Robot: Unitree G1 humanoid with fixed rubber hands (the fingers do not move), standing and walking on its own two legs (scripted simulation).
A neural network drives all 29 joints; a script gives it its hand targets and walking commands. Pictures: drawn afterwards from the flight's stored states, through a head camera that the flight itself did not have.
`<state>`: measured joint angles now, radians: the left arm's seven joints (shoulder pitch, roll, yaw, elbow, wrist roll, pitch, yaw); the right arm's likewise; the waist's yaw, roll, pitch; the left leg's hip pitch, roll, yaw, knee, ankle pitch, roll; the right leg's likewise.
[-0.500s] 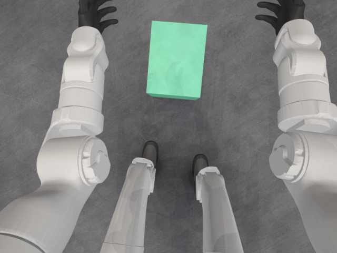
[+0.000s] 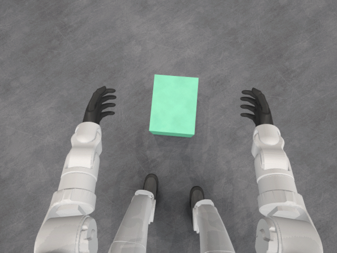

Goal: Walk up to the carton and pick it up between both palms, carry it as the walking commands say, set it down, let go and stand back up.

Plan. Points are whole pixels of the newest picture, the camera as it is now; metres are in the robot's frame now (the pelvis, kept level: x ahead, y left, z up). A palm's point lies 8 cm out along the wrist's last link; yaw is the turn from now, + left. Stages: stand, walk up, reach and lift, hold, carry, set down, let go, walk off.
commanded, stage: let go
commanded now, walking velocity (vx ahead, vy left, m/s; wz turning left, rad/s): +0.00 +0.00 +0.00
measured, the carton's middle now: (174, 108) +0.52 +0.03 -0.63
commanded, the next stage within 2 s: stand in 1.00 s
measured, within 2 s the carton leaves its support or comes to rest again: neither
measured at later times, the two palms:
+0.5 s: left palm (51, 204) +0.20 +0.23 -0.02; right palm (308, 214) +0.22 -0.22 -0.02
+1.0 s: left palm (49, 202) +0.21 +0.24 -0.01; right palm (315, 223) +0.21 -0.23 -0.01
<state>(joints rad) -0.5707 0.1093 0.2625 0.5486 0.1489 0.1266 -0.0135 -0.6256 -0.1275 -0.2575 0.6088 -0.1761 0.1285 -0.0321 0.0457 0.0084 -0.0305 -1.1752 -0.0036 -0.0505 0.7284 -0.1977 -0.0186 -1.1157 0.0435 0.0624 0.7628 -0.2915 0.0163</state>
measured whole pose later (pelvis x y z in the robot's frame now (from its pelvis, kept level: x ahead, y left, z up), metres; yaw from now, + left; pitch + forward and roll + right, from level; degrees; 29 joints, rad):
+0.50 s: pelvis +0.03 +0.00 +0.06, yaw +1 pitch +5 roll +0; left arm 0.17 0.20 0.07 0.44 0.01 0.02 -0.06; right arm 0.14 -0.18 -0.08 0.48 -0.03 0.02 0.05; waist 0.02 0.00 0.08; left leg -0.33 -0.01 -0.05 0.43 -0.19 -0.01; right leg -0.26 0.02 0.07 0.45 -0.27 0.00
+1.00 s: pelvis +0.05 +0.00 +0.05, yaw +1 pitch -3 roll +1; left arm 0.22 0.21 0.04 0.41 0.02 0.19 -0.03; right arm 0.22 -0.21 -0.03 0.47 0.01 0.10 0.05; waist 0.00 -0.02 0.06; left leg -0.16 -0.02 -0.04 0.45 -0.24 -0.01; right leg -0.08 0.01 0.07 0.45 -0.32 0.01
